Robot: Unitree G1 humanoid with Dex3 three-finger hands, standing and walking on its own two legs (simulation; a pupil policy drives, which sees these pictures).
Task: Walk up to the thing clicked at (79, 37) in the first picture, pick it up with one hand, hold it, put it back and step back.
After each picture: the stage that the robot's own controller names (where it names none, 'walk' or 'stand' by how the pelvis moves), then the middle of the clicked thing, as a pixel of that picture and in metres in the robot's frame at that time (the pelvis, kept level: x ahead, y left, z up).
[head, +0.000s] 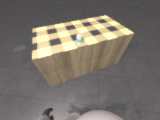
stand; (79, 39) +0.86 +0.21 -0.06
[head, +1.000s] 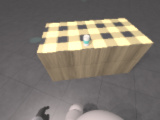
rise first; (86, 40) +0.81 +0.16 -0.04
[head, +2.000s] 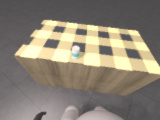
walk; (75, 52) +0.55 +0.19 -0.03
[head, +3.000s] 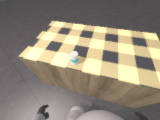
stand; (74, 58) +0.48 +0.20 -0.03
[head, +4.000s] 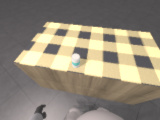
stand; (75, 61) +0.46 +0.16 -0.04
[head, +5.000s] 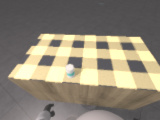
stand; (70, 71) +0.39 +0.20 -0.06
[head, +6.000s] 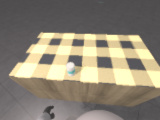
stand; (70, 69) +0.41 +0.20 -0.06
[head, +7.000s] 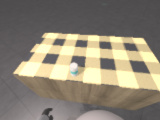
stand; (74, 69) +0.42 +0.17 -0.06
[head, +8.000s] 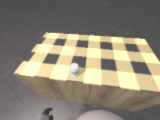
stand; (74, 70) +0.41 +0.17 -0.06
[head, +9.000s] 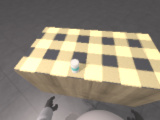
rise first; (75, 66) +0.43 +0.17 -0.06
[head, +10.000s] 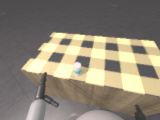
rise first; (77, 69) +0.42 +0.17 -0.05
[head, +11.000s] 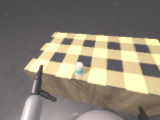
go down; (79, 69) +0.42 +0.16 -0.05
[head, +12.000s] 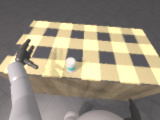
go down; (70, 65) +0.41 +0.15 -0.02
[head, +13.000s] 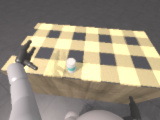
approach; (71, 65) +0.42 +0.16 -0.02
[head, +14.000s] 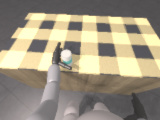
close; (67, 58) +0.43 +0.17 +0.02
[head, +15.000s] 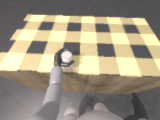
lift; (67, 60) +0.42 +0.17 +0.02
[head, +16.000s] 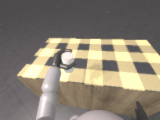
lift; (68, 62) +0.33 +0.17 +0.17
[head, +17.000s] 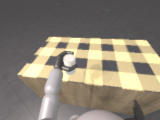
hold; (69, 65) +0.33 +0.16 +0.15
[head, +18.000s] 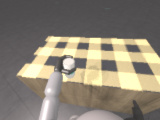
hold; (69, 68) +0.32 +0.17 +0.12
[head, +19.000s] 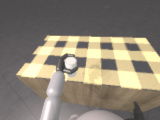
crouch; (71, 67) +0.33 +0.15 +0.12
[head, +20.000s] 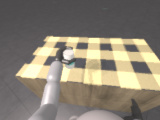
crouch; (69, 59) +0.38 +0.17 +0.14
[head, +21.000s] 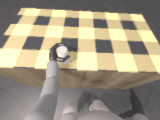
lower; (63, 55) +0.45 +0.18 +0.01
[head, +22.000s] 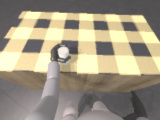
lower; (64, 56) +0.45 +0.18 +0.03
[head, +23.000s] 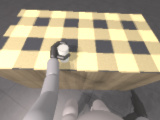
lower; (63, 53) +0.46 +0.18 +0.03
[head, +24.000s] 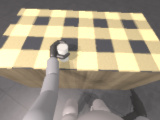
lower; (63, 53) +0.47 +0.18 +0.03
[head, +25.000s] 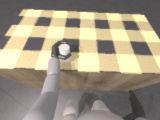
loosen; (64, 53) +0.46 +0.17 +0.03
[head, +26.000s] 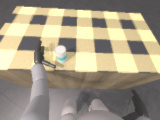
withdraw; (61, 54) +0.45 +0.18 +0.02
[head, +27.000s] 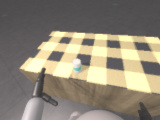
sink last; (77, 66) +0.43 +0.17 -0.01
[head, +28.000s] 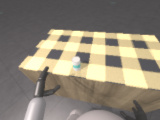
stand; (76, 63) +0.45 +0.18 -0.01
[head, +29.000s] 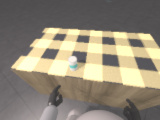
stand; (73, 63) +0.44 +0.18 +0.00
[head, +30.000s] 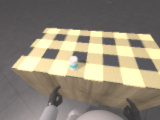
stand; (73, 63) +0.44 +0.17 +0.00
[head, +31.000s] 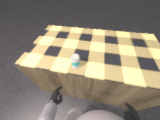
stand; (75, 61) +0.45 +0.17 -0.01
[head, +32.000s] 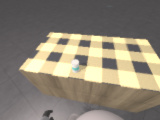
stand; (75, 66) +0.46 +0.18 -0.06
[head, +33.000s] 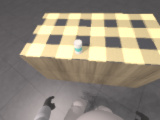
walk; (78, 47) +0.57 +0.16 -0.03
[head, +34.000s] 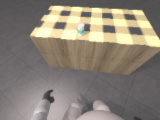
walk; (80, 30) +0.82 +0.16 -0.03
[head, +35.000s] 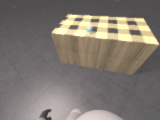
stand; (89, 29) +1.07 +0.14 -0.04
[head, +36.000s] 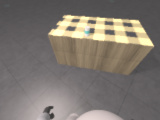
stand; (87, 31) +1.05 +0.14 -0.06
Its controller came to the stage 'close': yes
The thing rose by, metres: 0.19
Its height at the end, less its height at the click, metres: +0.00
